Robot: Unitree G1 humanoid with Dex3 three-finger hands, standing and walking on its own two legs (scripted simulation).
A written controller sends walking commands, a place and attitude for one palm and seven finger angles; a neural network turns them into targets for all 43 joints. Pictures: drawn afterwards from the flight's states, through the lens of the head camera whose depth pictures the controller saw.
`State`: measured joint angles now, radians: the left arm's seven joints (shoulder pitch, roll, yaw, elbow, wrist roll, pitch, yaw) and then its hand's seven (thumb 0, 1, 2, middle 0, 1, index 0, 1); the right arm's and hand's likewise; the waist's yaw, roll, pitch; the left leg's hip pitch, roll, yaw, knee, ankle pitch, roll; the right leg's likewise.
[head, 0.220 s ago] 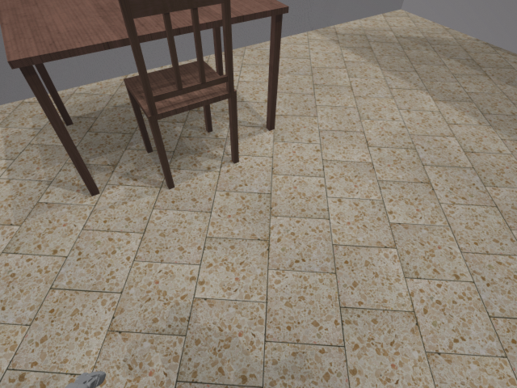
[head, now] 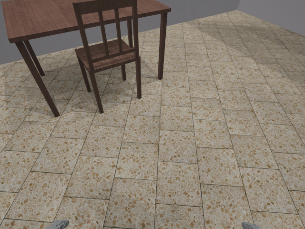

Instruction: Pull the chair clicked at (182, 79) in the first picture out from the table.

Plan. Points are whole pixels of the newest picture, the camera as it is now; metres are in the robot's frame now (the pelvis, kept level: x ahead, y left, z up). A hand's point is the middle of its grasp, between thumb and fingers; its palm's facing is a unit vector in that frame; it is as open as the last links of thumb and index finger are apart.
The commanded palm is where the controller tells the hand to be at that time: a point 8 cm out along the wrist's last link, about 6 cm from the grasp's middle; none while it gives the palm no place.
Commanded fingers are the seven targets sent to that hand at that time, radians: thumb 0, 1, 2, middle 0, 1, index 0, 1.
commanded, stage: stand and wait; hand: left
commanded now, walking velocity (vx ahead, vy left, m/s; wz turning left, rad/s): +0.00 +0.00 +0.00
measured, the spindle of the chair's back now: (103, 34) +1.28 +0.42 -0.08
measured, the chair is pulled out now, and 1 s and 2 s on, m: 0.00 0.00 0.00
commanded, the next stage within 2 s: look at it before walking up in 0.60 s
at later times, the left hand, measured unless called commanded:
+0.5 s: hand out of the picture +0.06 +0.24 -0.15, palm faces -0.02 -0.94 -0.33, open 7.4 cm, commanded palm none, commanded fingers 0.00 0.90 0.90 -0.20 -0.30 -0.20 -0.30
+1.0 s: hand out of the picture +0.06 +0.24 -0.15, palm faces -0.02 -0.95 -0.32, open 7.4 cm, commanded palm none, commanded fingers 0.00 0.90 0.90 -0.20 -0.30 -0.20 -0.30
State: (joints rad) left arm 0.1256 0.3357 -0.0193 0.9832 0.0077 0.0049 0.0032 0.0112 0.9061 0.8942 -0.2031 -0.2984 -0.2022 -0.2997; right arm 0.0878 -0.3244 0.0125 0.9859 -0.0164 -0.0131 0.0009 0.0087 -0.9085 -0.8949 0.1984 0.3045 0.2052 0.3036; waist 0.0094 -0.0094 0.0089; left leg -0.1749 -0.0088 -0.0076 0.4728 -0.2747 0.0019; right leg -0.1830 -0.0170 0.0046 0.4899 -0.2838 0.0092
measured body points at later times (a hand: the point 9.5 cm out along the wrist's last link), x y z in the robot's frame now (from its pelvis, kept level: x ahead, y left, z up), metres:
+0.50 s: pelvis -0.01 -0.01 +0.00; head +0.00 +0.00 +0.45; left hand +0.06 +0.29 -0.13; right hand +0.07 -0.30 -0.13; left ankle -0.01 +0.12 -0.74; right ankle -0.01 -0.12 -0.74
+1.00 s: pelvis -0.02 -0.01 +0.01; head -0.02 +0.00 +0.46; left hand +0.06 +0.29 -0.13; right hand +0.06 -0.30 -0.12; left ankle -0.01 +0.12 -0.74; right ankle -0.01 -0.13 -0.74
